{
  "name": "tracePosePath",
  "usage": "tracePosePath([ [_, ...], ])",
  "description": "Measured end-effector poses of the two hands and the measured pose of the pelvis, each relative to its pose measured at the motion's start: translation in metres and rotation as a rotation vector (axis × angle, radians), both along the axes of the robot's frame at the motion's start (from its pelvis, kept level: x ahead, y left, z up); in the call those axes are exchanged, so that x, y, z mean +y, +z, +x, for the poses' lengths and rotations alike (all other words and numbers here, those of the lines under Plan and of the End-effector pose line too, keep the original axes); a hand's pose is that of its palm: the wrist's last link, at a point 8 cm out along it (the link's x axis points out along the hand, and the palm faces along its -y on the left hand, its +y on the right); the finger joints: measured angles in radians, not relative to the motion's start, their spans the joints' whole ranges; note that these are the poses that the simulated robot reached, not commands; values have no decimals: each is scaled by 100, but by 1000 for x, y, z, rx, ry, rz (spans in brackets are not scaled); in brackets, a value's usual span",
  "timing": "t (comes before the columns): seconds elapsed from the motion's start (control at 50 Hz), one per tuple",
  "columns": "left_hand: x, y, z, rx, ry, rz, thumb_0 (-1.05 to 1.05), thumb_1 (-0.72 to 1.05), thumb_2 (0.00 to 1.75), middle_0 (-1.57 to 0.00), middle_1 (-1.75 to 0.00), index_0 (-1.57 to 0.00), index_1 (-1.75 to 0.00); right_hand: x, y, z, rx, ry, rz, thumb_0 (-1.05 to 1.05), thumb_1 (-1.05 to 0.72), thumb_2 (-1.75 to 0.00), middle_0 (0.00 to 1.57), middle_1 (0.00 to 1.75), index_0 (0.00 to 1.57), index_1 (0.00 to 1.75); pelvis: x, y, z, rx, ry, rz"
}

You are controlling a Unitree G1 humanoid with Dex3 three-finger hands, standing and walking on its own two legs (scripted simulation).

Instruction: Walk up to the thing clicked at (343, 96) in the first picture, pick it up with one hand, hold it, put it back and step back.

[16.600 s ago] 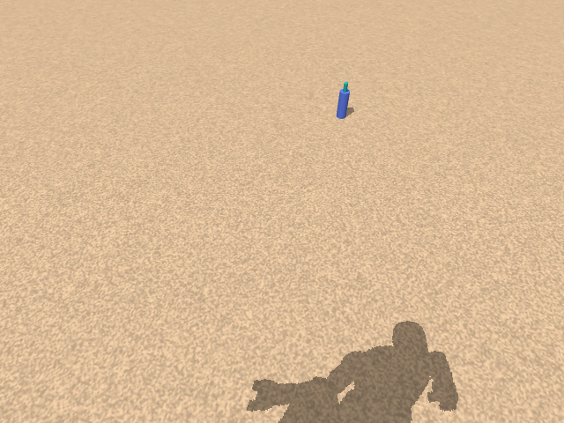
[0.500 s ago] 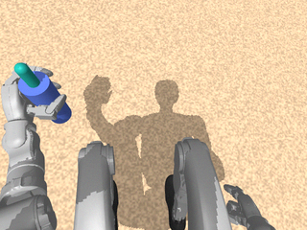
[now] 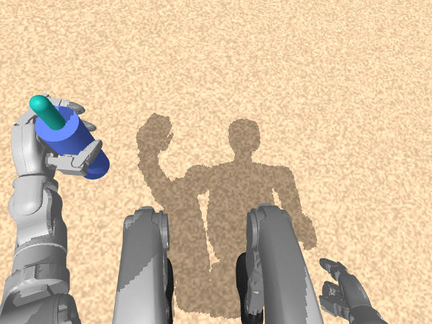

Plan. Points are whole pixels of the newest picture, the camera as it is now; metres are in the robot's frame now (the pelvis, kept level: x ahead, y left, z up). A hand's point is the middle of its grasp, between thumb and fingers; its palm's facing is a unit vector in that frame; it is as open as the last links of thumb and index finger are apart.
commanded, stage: lift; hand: left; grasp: from the side
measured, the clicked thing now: (72, 140) +0.42 +0.25 -0.01
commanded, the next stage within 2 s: hold in 1.72 s
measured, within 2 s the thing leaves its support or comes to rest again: neither
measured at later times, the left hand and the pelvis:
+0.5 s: hand (19, 98) +0.39 +0.22 +0.16, palm faces +0.18 -0.98 -0.06, open 8.6 cm; pelvis +0.03 +0.00 +0.14, yaw +2 degrees
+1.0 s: hand out of the picture +0.39 +0.21 +0.28, palm faces +0.18 -0.98 -0.04, open 8.6 cm; pelvis +0.05 +0.01 +0.24, yaw +3 degrees
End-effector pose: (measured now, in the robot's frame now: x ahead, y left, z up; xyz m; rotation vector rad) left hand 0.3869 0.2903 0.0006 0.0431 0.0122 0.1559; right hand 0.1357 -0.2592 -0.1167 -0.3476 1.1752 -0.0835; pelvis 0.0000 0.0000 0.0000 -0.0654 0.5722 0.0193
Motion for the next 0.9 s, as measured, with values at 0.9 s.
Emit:
tracePosePath([
  [0.9,-26,265,-27,46,20,-16,4,-24,117,-83,-111,-79,-111,29,250,56,-217,-33,56,0,-89,-89,20,30,20,30,8,231,50,-246,42,21],
])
